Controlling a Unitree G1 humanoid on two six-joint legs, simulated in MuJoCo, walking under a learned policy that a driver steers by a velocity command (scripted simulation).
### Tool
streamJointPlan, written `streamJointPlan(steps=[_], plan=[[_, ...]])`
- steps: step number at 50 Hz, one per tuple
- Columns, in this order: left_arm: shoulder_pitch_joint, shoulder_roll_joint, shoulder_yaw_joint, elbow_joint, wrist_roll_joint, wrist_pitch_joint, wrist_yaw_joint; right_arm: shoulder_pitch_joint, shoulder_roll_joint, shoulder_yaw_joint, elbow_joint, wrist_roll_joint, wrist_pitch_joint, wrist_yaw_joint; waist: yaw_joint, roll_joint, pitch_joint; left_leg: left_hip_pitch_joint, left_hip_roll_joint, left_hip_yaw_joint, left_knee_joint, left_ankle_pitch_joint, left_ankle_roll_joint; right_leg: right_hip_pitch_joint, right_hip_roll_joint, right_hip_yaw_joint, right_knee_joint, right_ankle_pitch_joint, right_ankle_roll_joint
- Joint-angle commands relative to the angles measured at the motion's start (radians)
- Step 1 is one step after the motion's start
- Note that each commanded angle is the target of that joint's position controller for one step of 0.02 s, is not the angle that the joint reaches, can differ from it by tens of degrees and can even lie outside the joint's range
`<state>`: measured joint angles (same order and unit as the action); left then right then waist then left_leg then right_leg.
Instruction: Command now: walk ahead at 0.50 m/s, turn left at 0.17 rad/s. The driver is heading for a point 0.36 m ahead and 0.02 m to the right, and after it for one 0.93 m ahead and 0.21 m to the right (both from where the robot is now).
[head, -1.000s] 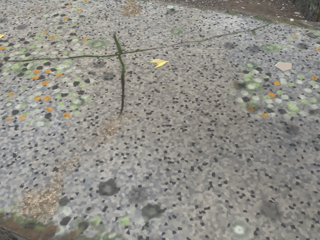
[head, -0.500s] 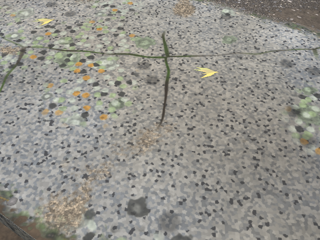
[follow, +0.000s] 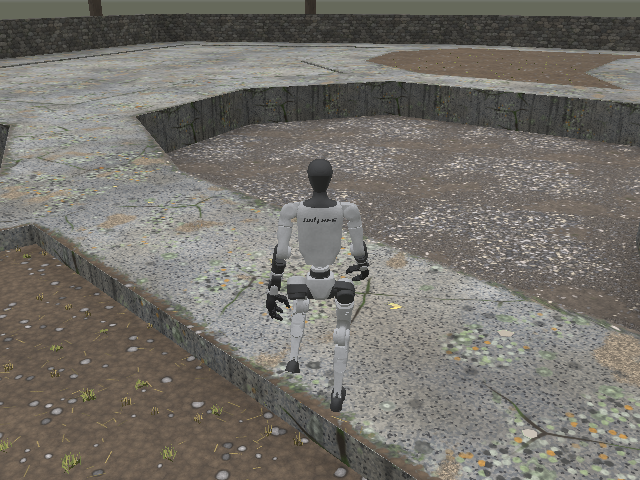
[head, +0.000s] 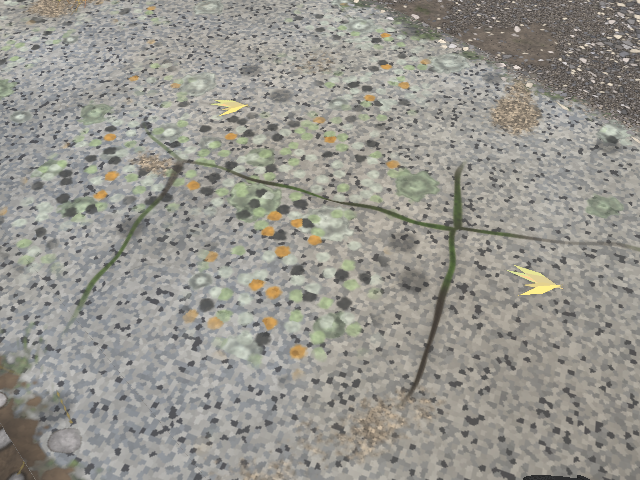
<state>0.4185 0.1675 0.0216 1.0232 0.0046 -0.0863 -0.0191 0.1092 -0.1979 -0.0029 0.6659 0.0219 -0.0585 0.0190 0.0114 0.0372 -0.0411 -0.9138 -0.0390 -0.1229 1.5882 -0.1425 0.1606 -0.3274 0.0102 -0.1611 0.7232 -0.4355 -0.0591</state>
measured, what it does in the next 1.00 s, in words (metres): climbs, turning right: left foot, then right foot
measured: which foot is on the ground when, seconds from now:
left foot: up 0.00-0.24, down 0.26-0.82, up 0.84-1.00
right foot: down 0.00-0.26, up 0.28-0.78, down 0.80-1.00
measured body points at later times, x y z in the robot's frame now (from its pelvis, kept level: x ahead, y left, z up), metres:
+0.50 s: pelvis +0.30 +0.04 +0.03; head +0.31 +0.05 +0.48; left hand +0.48 +0.30 -0.07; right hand +0.34 -0.23 -0.08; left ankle +0.29 +0.11 -0.71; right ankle +0.36 -0.14 -0.60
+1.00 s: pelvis +0.60 -0.05 +0.03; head +0.64 -0.06 +0.47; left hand +0.79 +0.17 -0.08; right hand +0.67 -0.36 -0.06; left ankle +0.64 +0.12 -0.61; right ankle +0.61 -0.12 -0.71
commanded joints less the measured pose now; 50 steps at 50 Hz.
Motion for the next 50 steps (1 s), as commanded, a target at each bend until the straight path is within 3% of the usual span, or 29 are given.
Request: streamJointPlan(steps=[1,2,4,7,10,12,13,14,15,16,17,18,20,23,25,28,32,34,37,38,39,40,41,42,43,44,45,47,50], plan=[[-0.126,0.054,-0.008,-0.107,-0.01,-0.043,0.024,0.021,-0.033,0.025,-0.056,-0.024,-0.004,0.013,-0.064,-0.048,0.055,0.203,0.048,0.128,-0.496,0.122,-0.072,-0.14,-0.109,0.126,-0.529,0.276,-0.133],[-0.104,0.075,-0.009,-0.105,-0.02,-0.055,0.032,-0.021,-0.028,0.024,-0.064,-0.014,-0.011,0.018,-0.05,-0.07,-0.002,0.321,0.059,0.168,-0.609,0.159,-0.091,-0.083,-0.103,0.122,-0.574,0.351,-0.133],[-0.019,0.137,0.007,-0.098,-0.035,-0.066,0.043,-0.135,-0.026,0.023,-0.084,0.009,-0.026,0.027,0.015,-0.054,0.021,0.312,0.062,0.19,-0.816,0.169,-0.104,0.125,-0.153,0.147,-0.634,0.449,-0.136],[0.061,0.184,0.017,-0.103,-0.028,-0.045,0.044,-0.216,-0.029,0.014,-0.101,0.015,-0.039,0.044,0.059,-0.097,0.066,0.233,0.043,0.193,-1.036,0.138,-0.086,0.428,-0.215,0.152,-0.58,0.651,-0.116],[0.062,0.224,0.031,-0.103,-0.026,-0.01,0.035,-0.176,-0.093,-0.02,-0.107,0.001,-0.035,0.053,0.008,-0.213,0.04,0.364,0.008,0.21,-1.103,0.08,-0.041,0.499,-0.249,0.14,-0.429,1.02,-0.095],[0.013,0.231,0.036,-0.128,-0.021,0.002,0.032,0.073,-0.169,-0.064,-0.026,-0.008,-0.028,0.042,-0.117,-0.211,-0.081,0.73,0.0,0.204,-1.147,0.123,0.015,0.368,-0.213,0.107,-0.158,1.106,-0.067],[-0.032,0.218,0.029,-0.169,-0.008,-0.004,0.032,0.272,-0.231,-0.088,0.018,-0.02,-0.022,0.025,-0.201,-0.128,-0.21,1.073,0.156,0.034,-1.074,0.126,0.06,0.097,-0.171,0.099,0.117,0.792,-0.052],[0.066,0.064,-0.016,-0.21,0.003,-0.03,0.015,0.31,-0.319,-0.1,0.019,-0.047,-0.023,0.014,-0.112,0.193,-0.336,1.422,0.43,-0.462,-1.141,0.049,0.235,-0.347,0.015,0.127,0.506,0.076,0.016],[0.051,0.138,0.0,-0.192,-0.025,-0.057,0.004,0.301,-0.217,-0.084,0.018,-0.044,-0.023,0.006,-0.141,0.159,-0.4,1.391,0.461,-0.618,-1.258,-0.089,0.268,-0.465,0.007,0.292,0.701,-0.083,0.007],[-0.073,0.199,0.022,-0.23,-0.05,-0.065,0.003,0.236,-0.167,-0.071,0.021,-0.034,-0.028,0.001,-0.136,0.092,-0.218,1.233,0.412,-0.435,-1.284,-0.065,0.206,-0.524,-0.041,0.289,0.743,-0.006,0.003],[-0.14,0.19,0.019,-0.256,-0.05,-0.064,0.009,0.175,-0.132,-0.058,0.021,-0.031,-0.034,0.005,-0.098,-0.007,-0.145,1.079,0.368,-0.292,-1.315,-0.031,0.16,-0.496,-0.084,0.268,0.715,0.087,0.008],[-0.161,0.176,0.021,-0.262,-0.043,-0.058,0.016,0.127,-0.104,-0.047,0.024,-0.035,-0.043,0.011,-0.06,-0.044,-0.08,0.962,0.323,-0.205,-1.359,-0.004,0.133,-0.471,-0.108,0.262,0.657,0.152,0.017],[-0.105,0.163,0.03,-0.247,-0.043,-0.02,0.014,0.083,-0.08,-0.043,0.036,-0.042,-0.055,0.019,0.008,-0.001,-0.024,0.802,0.281,-0.085,-1.42,0.052,0.1,-0.383,-0.144,0.279,0.59,0.195,0.025],[-0.15,0.139,0.029,-0.27,-0.041,0.014,0.017,0.109,-0.123,-0.054,0.078,-0.047,-0.073,0.024,0.018,0.001,0.057,0.691,0.271,0.032,-1.468,0.136,0.084,-0.432,-0.147,0.293,0.531,0.268,0.04],[-0.206,0.14,0.03,-0.294,-0.029,0.017,0.013,0.129,-0.151,-0.058,0.096,-0.054,-0.077,0.015,0.008,-0.004,0.076,0.683,0.259,0.105,-1.471,0.223,0.069,-0.463,-0.134,0.303,0.424,0.379,0.045],[-0.296,0.135,0.026,-0.323,-0.02,0.009,-0.006,0.146,-0.171,-0.057,0.11,-0.043,-0.077,-0.003,-0.021,-0.002,0.073,0.706,0.221,0.206,-1.467,0.291,0.01,-0.409,-0.116,0.232,0.192,0.562,0.029],[-0.467,0.107,0.01,-0.388,-0.03,-0.001,-0.034,0.26,-0.206,-0.063,0.154,-0.031,-0.058,-0.021,-0.1,-0.02,0.114,0.909,0.27,0.233,-1.448,0.299,-0.031,-0.473,-0.099,0.166,-0.025,0.577,0.008],[-0.515,0.104,0.008,-0.42,-0.033,-0.002,-0.047,0.283,-0.217,-0.068,0.163,-0.026,-0.037,-0.025,-0.111,-0.009,0.124,1.025,0.298,0.249,-1.4,0.387,-0.037,-0.514,-0.087,0.135,-0.081,0.509,-0.001],[-0.485,0.142,0.026,-0.446,-0.032,0.002,-0.062,0.262,-0.248,-0.079,0.147,-0.024,-0.009,-0.038,-0.061,0.059,0.064,1.091,0.308,0.296,-1.242,0.815,-0.055,-0.378,-0.008,0.049,-0.116,0.348,-0.041],[-0.422,0.168,0.04,-0.438,-0.029,0.008,-0.061,0.258,-0.263,-0.085,0.139,-0.025,0.0,-0.045,-0.025,0.093,0.022,1.102,0.307,0.304,-1.149,0.972,-0.064,-0.293,0.032,0.025,-0.117,0.296,-0.061],[-0.292,0.215,0.064,-0.41,-0.027,0.011,-0.056,0.243,-0.276,-0.09,0.13,-0.023,0.009,-0.052,0.046,0.103,-0.047,1.069,0.291,0.315,-0.982,1.017,-0.08,-0.122,0.067,0.023,-0.16,0.303,-0.089],[-0.126,0.28,0.098,-0.374,-0.021,0.017,-0.038,0.229,-0.275,-0.09,0.115,-0.017,0.008,-0.059,0.134,0.069,-0.126,0.89,0.258,0.324,-0.743,0.885,-0.113,0.172,0.05,0.102,-0.204,0.376,-0.134],[-0.024,0.367,0.118,-0.351,-0.013,0.027,-0.012,0.268,-0.174,-0.062,0.073,-0.046,-0.012,-0.056,0.106,-0.136,-0.238,0.519,0.153,0.312,-0.404,0.168,-0.156,0.542,-0.173,0.45,-0.153,0.473,-0.222],[-0.038,0.393,0.118,-0.383,-0.013,0.017,-0.013,0.309,-0.119,-0.033,0.025,-0.04,-0.053,-0.036,0.06,-0.256,-0.409,0.208,-0.038,0.104,-0.098,-0.445,-0.194,0.79,-0.371,1.008,-0.311,0.37,-0.427],[-0.021,0.317,0.104,-0.383,-0.012,0.021,-0.006,0.184,-0.197,-0.054,-0.002,-0.009,-0.081,-0.019,0.123,-0.135,-0.388,0.113,0.034,-0.024,-0.061,-0.363,-0.179,0.769,-0.322,0.915,-0.365,0.304,-0.359],[-0.076,0.268,0.092,-0.384,-0.02,0.018,0.0,0.127,-0.198,-0.05,-0.027,0.009,-0.093,-0.014,0.102,-0.091,-0.231,0.079,0.075,-0.001,-0.12,-0.281,-0.167,0.613,-0.28,0.754,-0.378,0.327,-0.314],[-0.143,0.248,0.084,-0.396,-0.024,0.016,0.001,0.11,-0.19,-0.049,-0.03,-0.009,-0.097,-0.022,0.046,0.002,-0.138,0.113,0.113,0.016,-0.202,-0.23,-0.168,0.441,-0.234,0.658,-0.403,0.395,-0.28],[-0.217,0.206,0.068,-0.42,-0.016,0.011,0.0,0.134,-0.21,-0.067,-0.043,-0.031,-0.074,-0.033,-0.032,-0.017,-0.06,0.233,0.153,0.023,-0.288,-0.187,-0.188,0.21,-0.182,0.557,-0.457,0.518,-0.273],[-0.209,0.228,0.075,-0.407,-0.017,0.003,0.006,0.129,-0.175,-0.061,-0.053,-0.04,-0.046,-0.04,-0.051,-0.04,-0.01,0.255,0.167,0.054,-0.441,-0.162,-0.222,0.065,-0.143,0.485,-0.486,0.561,-0.266]])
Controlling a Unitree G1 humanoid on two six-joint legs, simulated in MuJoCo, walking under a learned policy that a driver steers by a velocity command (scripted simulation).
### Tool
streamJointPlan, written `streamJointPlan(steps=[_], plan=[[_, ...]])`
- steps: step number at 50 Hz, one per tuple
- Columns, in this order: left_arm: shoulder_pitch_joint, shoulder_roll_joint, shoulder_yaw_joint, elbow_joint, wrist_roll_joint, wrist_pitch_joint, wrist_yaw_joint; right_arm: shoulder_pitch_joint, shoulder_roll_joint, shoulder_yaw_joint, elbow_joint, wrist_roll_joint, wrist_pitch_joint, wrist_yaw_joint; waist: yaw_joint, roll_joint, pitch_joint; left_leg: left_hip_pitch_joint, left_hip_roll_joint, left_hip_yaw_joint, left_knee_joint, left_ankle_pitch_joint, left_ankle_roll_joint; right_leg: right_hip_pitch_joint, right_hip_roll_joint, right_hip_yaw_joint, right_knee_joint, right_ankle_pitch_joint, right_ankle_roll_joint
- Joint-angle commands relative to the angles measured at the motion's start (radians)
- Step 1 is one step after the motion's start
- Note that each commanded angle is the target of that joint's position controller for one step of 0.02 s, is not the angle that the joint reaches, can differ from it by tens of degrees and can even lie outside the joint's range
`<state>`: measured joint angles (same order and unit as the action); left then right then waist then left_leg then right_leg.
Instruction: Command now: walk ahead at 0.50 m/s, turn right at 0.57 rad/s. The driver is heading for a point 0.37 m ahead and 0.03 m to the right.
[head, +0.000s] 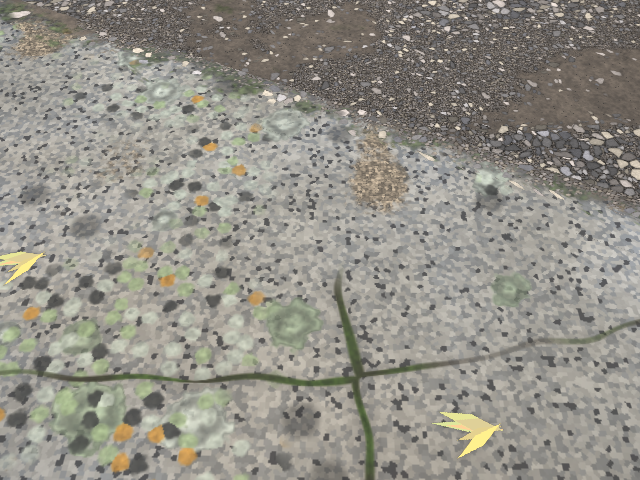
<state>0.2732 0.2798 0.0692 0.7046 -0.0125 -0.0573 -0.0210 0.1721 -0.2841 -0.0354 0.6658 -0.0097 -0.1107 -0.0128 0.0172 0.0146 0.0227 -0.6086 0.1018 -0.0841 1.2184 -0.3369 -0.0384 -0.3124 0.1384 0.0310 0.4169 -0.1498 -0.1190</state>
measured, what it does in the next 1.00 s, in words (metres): walks ahead: left foot, then right foot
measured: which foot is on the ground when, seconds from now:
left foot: up 0.00-0.24, down 0.26-1.00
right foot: down 0.00-0.28, up 0.30-0.62, down 0.64-1.00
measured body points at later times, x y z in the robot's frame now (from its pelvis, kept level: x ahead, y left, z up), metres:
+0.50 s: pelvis +0.24 +0.06 +0.00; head +0.28 +0.07 +0.45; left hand +0.47 +0.27 -0.10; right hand +0.29 -0.23 -0.10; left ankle +0.29 +0.16 -0.74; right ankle +0.24 -0.09 -0.68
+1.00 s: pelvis +0.30 +0.01 -0.01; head +0.31 +0.01 +0.44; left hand +0.54 +0.18 -0.10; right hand +0.34 -0.26 -0.13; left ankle +0.29 +0.16 -0.74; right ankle +0.30 -0.10 -0.74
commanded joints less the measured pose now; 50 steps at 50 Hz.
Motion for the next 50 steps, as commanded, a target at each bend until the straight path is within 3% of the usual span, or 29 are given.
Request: streamJointPlan(steps=[1,4,7,10,12,13,14,15,16,17,18,20,22,24,28,31,32,33,34,35,36,38,40,44,50], plan=[[-0.063,0.137,0.034,-0.085,0.003,-0.024,0.015,0.035,-0.073,-0.022,-0.062,-0.015,0.011,-0.01,-0.053,-0.025,-0.058,-0.036,0.018,0.031,-0.155,0.073,-0.035,-0.001,-0.249,0.257,-0.181,0.297,-0.196],[-0.03,0.153,0.04,-0.07,-0.007,-0.006,0.028,-0.086,-0.034,-0.005,-0.084,-0.013,0.009,-0.005,0.001,-0.071,-0.059,0.062,-0.036,0.056,-0.429,0.289,-0.044,-0.057,-0.177,0.185,-0.143,0.238,-0.134],[0.034,0.161,0.043,-0.059,-0.016,0.007,0.033,-0.171,-0.055,-0.009,-0.102,0.015,-0.001,0.01,0.051,-0.104,-0.084,0.107,-0.085,0.042,-0.592,0.367,-0.043,0.015,-0.208,0.257,-0.095,0.125,-0.117],[0.048,0.154,0.043,-0.06,-0.016,0.014,0.033,-0.174,-0.103,-0.034,-0.112,0.019,-0.012,0.024,0.038,-0.13,-0.09,0.156,-0.1,0.008,-0.692,0.289,-0.009,0.103,-0.25,0.372,-0.005,0.022,-0.091],[0.03,0.124,0.036,-0.071,-0.009,0.015,0.032,-0.068,-0.124,-0.057,-0.09,0.015,-0.019,0.021,-0.027,-0.145,-0.11,0.315,-0.101,0.026,-0.764,0.258,0.039,0.089,-0.214,0.382,0.103,0.024,-0.049],[0.02,0.067,0.017,-0.086,0.001,0.009,0.029,0.037,-0.164,-0.071,-0.086,-0.01,-0.025,0.013,-0.079,-0.103,-0.196,0.498,0.012,-0.054,-0.75,0.296,0.1,0.031,-0.158,0.312,0.306,0.032,-0.002],[0.116,0.006,-0.002,-0.108,0.003,0.001,0.034,0.142,-0.247,-0.088,-0.082,-0.045,-0.021,0.004,-0.063,0.122,-0.331,0.832,0.254,-0.384,-0.754,0.428,0.245,-0.236,-0.033,0.17,0.642,-0.235,0.08],[0.164,0.062,-0.001,-0.113,-0.008,-0.008,0.036,0.193,-0.238,-0.094,-0.05,-0.026,-0.011,0.014,-0.056,0.342,-0.377,0.903,0.368,-0.717,-0.832,0.372,0.359,-0.438,-0.03,0.141,0.855,-0.495,0.12],[0.129,0.135,0.019,-0.091,-0.011,0.0,0.039,0.147,-0.15,-0.071,-0.072,-0.01,-0.004,0.011,-0.072,0.197,-0.277,0.817,0.33,-0.616,-0.833,0.383,0.334,-0.481,-0.075,0.176,0.97,-0.44,0.142],[0.045,0.153,0.024,-0.102,-0.002,0.012,0.04,0.101,-0.102,-0.055,-0.081,-0.008,0.008,0.009,-0.075,0.095,-0.201,0.706,0.276,-0.433,-0.815,0.481,0.297,-0.469,-0.1,0.144,0.989,-0.371,0.155],[-0.01,0.14,0.023,-0.117,0.009,0.02,0.041,0.058,-0.077,-0.043,-0.076,-0.01,0.015,0.012,-0.057,0.046,-0.143,0.591,0.222,-0.312,-0.817,0.603,0.278,-0.442,-0.123,0.123,0.948,-0.337,0.158],[-0.013,0.091,0.016,-0.118,0.007,0.034,0.036,0.011,-0.049,-0.03,-0.053,-0.012,0.018,0.018,-0.006,0.073,-0.085,0.436,0.144,-0.166,-0.856,0.706,0.242,-0.346,-0.162,0.097,0.804,-0.311,0.158],[0.0,0.037,0.0,-0.104,0.006,0.041,0.035,-0.011,-0.064,-0.034,-0.031,-0.015,0.018,0.019,0.015,0.113,-0.101,0.387,0.113,-0.084,-0.886,0.815,0.254,-0.265,-0.158,0.048,0.646,-0.256,0.171],[-0.017,0.018,-0.011,-0.095,0.015,0.041,0.034,-0.03,-0.094,-0.043,-0.015,-0.008,0.027,0.014,0.019,0.116,-0.146,0.37,0.105,-0.029,-0.885,0.857,0.258,-0.162,-0.167,0.022,0.483,-0.167,0.172],[-0.099,0.037,-0.008,-0.097,0.013,0.042,0.028,0.006,-0.113,-0.047,0.021,0.012,0.049,0.007,-0.02,0.122,-0.173,0.399,0.115,-0.013,-0.873,0.717,0.249,-0.055,-0.154,0.002,0.276,-0.022,0.161],[-0.115,0.036,0.0,-0.101,0.02,0.041,0.023,0.001,-0.095,-0.038,0.034,0.025,0.058,0.009,-0.005,0.106,-0.145,0.372,0.092,-0.024,-0.822,0.481,0.202,0.065,-0.133,-0.021,0.064,0.084,0.11],[-0.122,0.052,0.004,-0.109,0.031,0.04,0.026,0.031,-0.069,-0.028,0.045,0.021,0.056,0.01,-0.008,0.08,-0.137,0.346,0.06,-0.019,-0.798,0.369,0.157,0.131,-0.161,0.018,-0.001,0.172,0.087],[-0.114,0.099,0.012,-0.127,0.043,0.039,0.034,0.059,-0.034,-0.016,0.043,-0.006,0.05,0.012,-0.028,-0.008,-0.176,0.287,0.003,0.026,-0.721,0.214,0.096,0.241,-0.276,0.136,0.024,0.428,0.05],[-0.143,0.114,0.012,-0.135,0.046,0.049,0.042,0.165,-0.001,-0.006,0.059,-0.023,0.046,0.016,-0.098,-0.159,-0.203,0.217,-0.062,0.082,-0.683,-0.037,0.044,0.301,-0.374,0.215,0.061,0.501,-0.039],[-0.163,0.036,-0.004,-0.126,0.037,0.054,0.036,0.142,0.004,0.001,0.06,-0.022,0.056,0.01,-0.075,-0.202,-0.215,0.289,-0.049,0.083,-0.704,-0.018,0.017,0.209,-0.358,0.218,0.037,0.279,-0.066],[-0.199,0.014,-0.008,-0.131,0.031,0.056,0.027,0.09,-0.028,-0.006,0.054,-0.018,0.069,0.007,-0.064,-0.169,-0.15,0.313,-0.056,0.094,-0.724,0.032,0.01,0.135,-0.288,0.18,0.036,0.136,-0.026],[-0.199,0.031,-0.005,-0.133,0.026,0.052,0.019,0.064,-0.056,-0.017,0.06,-0.017,0.089,0.002,-0.046,-0.109,-0.077,0.298,-0.064,0.1,-0.731,0.068,0.018,0.085,-0.232,0.13,0.056,0.088,0.024],[-0.184,0.042,0.0,-0.125,0.024,0.044,0.021,0.077,-0.05,-0.016,0.06,-0.016,0.093,0.001,-0.048,-0.09,-0.073,0.319,-0.056,0.092,-0.733,0.104,0.022,0.083,-0.224,0.121,0.076,0.143,0.032],[-0.181,0.017,-0.002,-0.12,0.024,0.04,0.027,0.078,-0.035,-0.017,0.072,-0.007,0.088,-0.005,-0.042,-0.061,-0.109,0.342,-0.048,0.088,-0.716,0.168,0.019,0.127,-0.217,0.109,0.12,0.287,0.027],[-0.191,0.004,0.004,-0.102,0.022,0.045,0.026,0.075,-0.023,-0.023,0.087,-0.005,0.098,-0.011,-0.043,-0.031,-0.097,0.361,-0.047,0.088,-0.717,0.157,0.014,0.115,-0.206,0.1,0.119,0.252,0.028]])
